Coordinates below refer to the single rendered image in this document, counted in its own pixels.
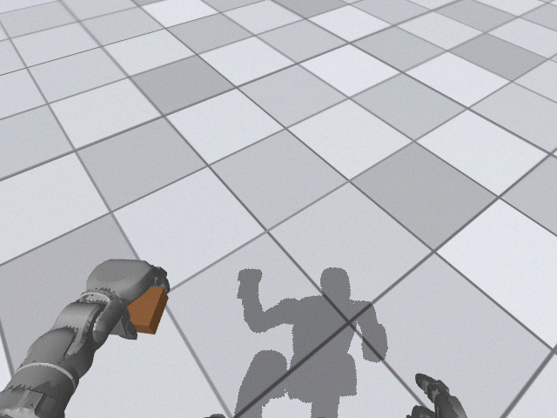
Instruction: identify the small box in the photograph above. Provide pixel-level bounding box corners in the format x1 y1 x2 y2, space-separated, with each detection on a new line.
128 287 169 334

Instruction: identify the left robot hand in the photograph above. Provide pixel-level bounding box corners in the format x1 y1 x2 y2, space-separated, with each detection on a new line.
86 260 170 340

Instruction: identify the left robot arm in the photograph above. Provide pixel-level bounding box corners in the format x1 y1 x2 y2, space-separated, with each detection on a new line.
0 289 123 418

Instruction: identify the right robot hand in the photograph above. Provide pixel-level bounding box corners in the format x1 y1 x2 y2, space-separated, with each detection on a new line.
406 374 467 418

